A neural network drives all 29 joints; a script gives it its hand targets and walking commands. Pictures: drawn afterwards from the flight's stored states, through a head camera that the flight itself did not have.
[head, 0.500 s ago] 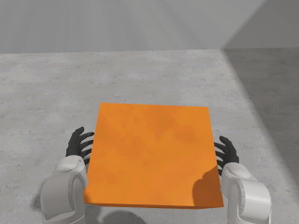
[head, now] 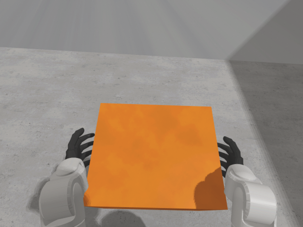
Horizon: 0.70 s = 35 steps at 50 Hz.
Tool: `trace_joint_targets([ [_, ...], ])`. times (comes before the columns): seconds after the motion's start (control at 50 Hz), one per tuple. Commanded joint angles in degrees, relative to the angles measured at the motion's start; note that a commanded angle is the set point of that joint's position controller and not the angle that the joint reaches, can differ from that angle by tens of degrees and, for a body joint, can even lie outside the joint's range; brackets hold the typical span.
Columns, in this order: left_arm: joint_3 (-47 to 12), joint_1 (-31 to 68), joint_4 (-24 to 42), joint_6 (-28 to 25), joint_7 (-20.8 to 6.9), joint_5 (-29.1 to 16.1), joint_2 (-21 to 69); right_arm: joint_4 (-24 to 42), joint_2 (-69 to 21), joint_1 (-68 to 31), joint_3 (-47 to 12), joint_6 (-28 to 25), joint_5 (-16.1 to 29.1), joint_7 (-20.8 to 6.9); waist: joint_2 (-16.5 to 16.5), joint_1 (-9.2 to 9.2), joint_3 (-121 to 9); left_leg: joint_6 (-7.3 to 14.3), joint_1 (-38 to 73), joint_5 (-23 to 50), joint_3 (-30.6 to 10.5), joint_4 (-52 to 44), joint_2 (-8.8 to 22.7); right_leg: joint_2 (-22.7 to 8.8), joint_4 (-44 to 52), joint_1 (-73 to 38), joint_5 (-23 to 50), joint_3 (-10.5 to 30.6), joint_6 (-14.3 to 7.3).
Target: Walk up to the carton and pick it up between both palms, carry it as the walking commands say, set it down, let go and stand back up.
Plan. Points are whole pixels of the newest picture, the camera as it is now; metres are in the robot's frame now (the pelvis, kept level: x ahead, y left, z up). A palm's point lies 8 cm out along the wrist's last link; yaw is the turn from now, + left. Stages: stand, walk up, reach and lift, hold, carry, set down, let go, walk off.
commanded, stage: carry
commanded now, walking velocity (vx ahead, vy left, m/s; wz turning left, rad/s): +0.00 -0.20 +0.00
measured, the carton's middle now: (153, 161) +0.30 +0.00 +0.02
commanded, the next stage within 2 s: none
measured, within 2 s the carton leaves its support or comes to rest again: neither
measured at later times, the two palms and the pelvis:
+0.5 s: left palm (135, 182) +0.20 +0.04 +0.10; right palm (294, 187) +0.20 -0.31 +0.07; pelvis -0.04 -0.14 +0.00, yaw +3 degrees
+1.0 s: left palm (206, 194) +0.18 -0.10 +0.10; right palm out of the picture +0.16 -0.45 +0.07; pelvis -0.08 -0.26 +0.00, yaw +0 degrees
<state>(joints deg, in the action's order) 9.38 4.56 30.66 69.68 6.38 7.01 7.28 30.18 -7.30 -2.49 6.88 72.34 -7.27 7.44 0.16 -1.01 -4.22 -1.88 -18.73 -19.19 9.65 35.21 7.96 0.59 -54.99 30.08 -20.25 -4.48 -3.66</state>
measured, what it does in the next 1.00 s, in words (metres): steps to the right: right foot, then left foot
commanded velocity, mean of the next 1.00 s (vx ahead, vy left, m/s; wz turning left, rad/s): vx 0.00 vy -0.20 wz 0.00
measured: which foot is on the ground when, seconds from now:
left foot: down 0.00-0.12, up 0.14-0.58, down 0.60-0.82, up 0.84-1.00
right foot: up 0.00-0.08, down 0.10-0.60, up 0.62-0.80, down 0.82-1.00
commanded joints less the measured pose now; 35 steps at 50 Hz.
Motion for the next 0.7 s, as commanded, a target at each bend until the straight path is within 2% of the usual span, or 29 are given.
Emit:
trace_joint_targets([
  [0.0, -46.53, 22.97, 3.79, 1.33, -12.43, -25.61, 53.39, 8.02, -49.15, -26.98, -41.25, -2.49, 24.99, -13.73, -18.64, 0.03, -14.42, 4.54, 13.68, 50.42, -9.34, -6.37, 13.89, -1.31, 14.95, -2.11, -7.02, -1.11, 3.98],
  [0.02, -45.66, 21.18, 3.31, 1.14, -12.28, -25.25, 52.31, 10.68, -48.55, -29.20, -42.33, -2.97, 25.85, -13.71, -19.03, 0.08, -18.84, 4.38, 16.16, 49.24, -8.31, -3.51, 13.74, 0.09, 19.68, -4.67, -2.90, -2.16, 3.86],
  [0.06, -47.03, 22.87, 7.45, 0.36, -12.22, -26.07, 52.72, 10.62, -49.77, -27.37, -42.56, -3.61, 26.43, -13.86, -15.50, 0.53, -23.46, -0.34, 13.09, 40.70, -3.88, 4.31, 10.06, -1.42, 33.37, -16.54, 13.73, -2.09, 3.12],
  [0.08, -46.56, 22.51, 6.08, 0.38, -12.13, -26.48, 53.93, 11.40, -49.96, -27.80, -42.25, -3.81, 26.36, -13.37, -8.20, 0.67, -24.60, -2.34, 3.14, 21.53, -2.71, 8.32, 7.18, -7.41, 30.89, -25.19, 27.59, 4.84, 1.53],
  [0.1, -45.56, 21.34, 5.89, 0.22, -12.59, -26.18, 53.03, 13.49, -50.47, -29.79, -44.13, -3.60, 26.41, -13.44, 10.39, 0.59, -22.98, -4.44, -11.86, -12.93, -1.39, 17.00, 1.71, -17.63, 28.85, -32.74, 53.62, 18.31, -1.96],
  [0.12, -46.08, 22.47, 5.69, -0.33, -13.01, -26.19, 54.47, 14.68, -50.62, -32.67, -45.53, -3.87, 27.28, -13.75, 14.79, 0.76, -21.44, -3.73, -15.41, -22.66, -3.67, 21.29, -1.30, -20.88, 28.44, -28.37, 51.79, 21.38, -5.48],
  [0.14, -46.10, 19.94, 6.75, -0.05, -12.90, -25.68, 53.54, 13.54, -50.45, -29.32, -45.71, -3.31, 26.76, -13.90, 8.45, 0.95, -18.61, -3.27, -13.48, -20.65, -5.20, 24.68, -1.25, -18.57, 29.75, -24.81, 44.27, 18.35, -6.63],
  [0.16, -45.61, 20.36, 6.41, 0.10, -13.30, -26.20, 54.61, 14.98, -51.47, -31.96, -46.64, -3.45, 27.65, -13.91, 7.29, 1.03, -17.12, -3.31, -16.41, -17.92, -3.94, 25.51, -1.37, -16.99, 29.98, -25.53, 37.76, 15.21, -7.30],
  [0.18, -45.13, 21.27, 5.63, 0.00, -13.67, -26.76, 55.05, 13.99, -52.80, -33.24, -46.83, -3.58, 27.67, -13.28, 8.93, 0.49, -16.95, -2.87, -16.48, -15.57, -5.45, 27.70, -1.79, -15.18, 30.27, -25.96, 31.32, 15.04, -6.20],
  [0.22, -44.73, 19.79, 4.20, -0.31, -14.17, -26.59, 55.69, 14.46, -53.74, -34.29, -47.93, -3.57, 28.34, -13.22, 10.65, 0.63, -19.51, -2.18, -13.91, -12.09, -5.01, 24.47, -2.08, -13.83, 30.11, -25.66, 32.24, 13.31, -7.09],
  [0.26, -45.32, 18.70, 5.66, -0.34, -14.13, -26.60, 55.05, 13.38, -53.17, -30.17, -47.25, -3.76, 27.76, -13.12, 6.74, 0.85, -19.83, -2.21, -14.25, -11.40, -4.87, 24.81, -2.24, -14.36, 30.32, -26.25, 33.79, 13.82, -6.70],
  [0.28, -44.97, 20.14, 6.63, -0.94, -14.32, -26.08, 54.55, 17.31, -52.27, -34.26, -48.29, -4.28, 28.47, -13.19, 8.09, 0.75, -20.00, -2.00, -13.02, -10.99, -4.71, 20.77, -3.06, -13.74, 31.29, -26.57, 28.33, 13.37, -6.75],
  [0.3, -43.76, 18.56, 4.34, -0.50, -14.26, -26.10, 55.15, 13.76, -52.97, -32.91, -48.12, -3.41, 28.15, -13.05, 9.75, 0.94, -18.23, -2.20, -12.71, -10.58, -4.45, 22.40, -3.05, -13.65, 33.05, -24.10, 23.05, 14.57, -5.37],
  [0.32, -44.10, 20.77, 7.03, -1.18, -14.39, -26.12, 55.05, 17.58, -53.19, -35.87, -49.32, -3.86, 28.94, -13.21, 13.06, 0.91, -16.32, -2.21, -12.02, -11.14, -4.70, 20.08, -2.80, -13.04, 34.29, -21.40, 18.16, 14.62, -7.05],
  [0.34, -43.99, 20.97, 5.68, -0.70, -14.50, -26.35, 55.08, 14.41, -53.01, -33.88, -47.96, -3.37, 28.10, -12.99, 8.51, 0.95, -17.60, -1.83, -11.74, -9.23, -4.02, 20.34, -4.67, -13.91, 37.27, -21.46, 13.97, 17.20, -5.06],
  [0.38, -43.22, 17.46, 3.05, -0.30, -14.32, -24.86, 53.25, 15.06, -49.67, -32.92, -47.24, -3.22, 27.33, -12.86, 9.04, 1.22, -15.83, -2.11, -9.37, -8.77, -4.05, 17.83, -4.53, -14.77, 38.46, -17.72, 9.20, 17.61, -5.06],
  [0.4, -43.68, 17.94, 3.09, -0.22, -13.76, -25.13, 54.57, 12.75, -51.23, -30.90, -46.53, -3.24, 27.62, -12.72, 5.31, 1.35, -17.76, -1.77, -10.04, -8.16, -4.78, 15.39, -4.41, -14.68, 37.20, -21.27, 17.33, 17.53, -5.50],
  [0.42, -44.59, 20.34, 5.26, -0.86, -13.84, -25.56, 54.39, 14.57, -51.58, -32.61, -47.09, -3.78, 28.04, -12.91, 7.30, 1.28, -20.11, -1.21, -7.71, -8.58, -4.22, 12.32, -5.42, -14.22, 37.56, -23.79, 20.02, 17.14, -4.77],
  [0.44, -45.43, 18.63, 4.58, -0.77, -14.25, -25.52, 56.16, 17.29, -51.47, -33.98, -47.61, -4.29, 28.52, -13.22, 4.99, 1.39, -19.28, -1.25, -7.87, -8.60, -3.80, 9.62, -5.22, -14.17, 35.45, -24.08, 26.39, 16.19, -6.68],
  [0.46, -46.20, 20.48, 7.01, -1.08, -13.74, -26.18, 54.91, 13.51, -52.11, -29.84, -46.40, -3.81, 27.57, -13.13, 7.98, 1.34, -19.56, -0.68, -4.58, -7.86, -3.77, 7.21, -6.10, -13.25, 35.01, -21.88, 26.55, 15.36, -6.16],
  [0.5, -45.91, 18.41, 4.84, -0.41, -13.89, -25.82, 52.75, 11.51, -49.56, -28.59, -44.74, -3.52, 26.88, -13.38, 7.52, 0.88, -20.54, 0.36, 4.21, -4.72, -2.78, -1.36, -5.25, -12.12, 37.50, -15.36, 17.11, 12.27, -2.21],
  [0.52, -45.95, 19.23, 4.25, -0.41, -13.89, -25.87, 54.94, 12.29, -51.71, -29.40, -45.41, -3.84, 27.23, -13.38, 7.48, -0.03, -19.44, 1.27, 11.84, -2.67, -0.74, -7.12, -4.55, -9.50, 38.78, -11.13, 12.59, 8.71, 1.98],
  [0.54, -46.54, 19.16, 6.16, -0.76, -14.05, -25.90, 54.72, 14.08, -51.35, -28.59, -45.96, -4.45, 27.60, -13.20, 3.95, -1.25, -20.10, 2.60, 21.75, -0.11, 0.70, -13.46, -4.20, -5.86, 40.10, -4.49, 11.44, 3.59, 9.29],
  [0.56, -46.21, 20.44, 5.49, -0.42, -13.51, -25.09, 55.02, 12.93, -51.98, -30.04, -45.74, -4.23, 28.10, -13.45, -6.15, -1.59, -19.73, 5.25, 24.67, -2.67, -12.60, -21.93, 7.57, -2.35, 32.02, -0.08, 8.52, 0.50, 11.04],
  [0.58, -46.25, 22.93, 5.52, 0.20, -13.51, -24.65, 53.02, 11.45, -50.88, -31.41, -43.95, -3.93, 27.26, -13.59, -23.44, -1.32, -16.43, 13.07, 13.57, -2.14, -35.73, -24.08, 25.91, -1.10, 6.76, 3.46, -6.42, 0.60, 8.73],
  [0.6, -45.35, 22.74, 5.46, -0.10, -13.52, -24.29, 51.90, 10.96, -50.26, -29.23, -44.48, -3.53, 26.76, -13.68, -15.83, -0.42, -10.18, 14.61, 5.55, 0.98, -34.07, -25.18, 29.46, -4.11, -5.51, 5.69, -7.23, 8.46, 5.90],
  [0.62, -45.12, 22.49, 2.66, 0.15, -13.75, -24.02, 54.23, 11.80, -50.74, -33.60, -44.25, -3.29, 26.33, -14.00, -9.16, 0.42, -10.19, 13.45, 3.48, 4.37, -27.35, -21.54, 26.81, -6.51, -9.70, 3.92, -5.65, 12.68, 4.72],
  [0.66, -45.43, 23.59, 3.84, -0.12, -13.84, -25.24, 53.36, 9.79, -51.13, -31.38, -44.28, -2.90, 25.72, -14.14, -9.16, 1.28, -10.21, 5.37, 3.77, 13.90, -11.26, -14.32, 15.44, -6.02, 0.85, 1.17, -5.07, 7.89, 3.39],
  [0.68, -43.78, 21.27, 1.05, 0.48, -13.84, -25.08, 52.67, 10.07, -49.54, -32.81, -44.15, -2.63, 25.91, -14.01, -10.07, 0.93, -10.54, 4.00, 4.37, 16.24, -8.60, -12.31, 12.92, -4.18, 6.45, -1.57, -6.07, 4.48, 3.30],
])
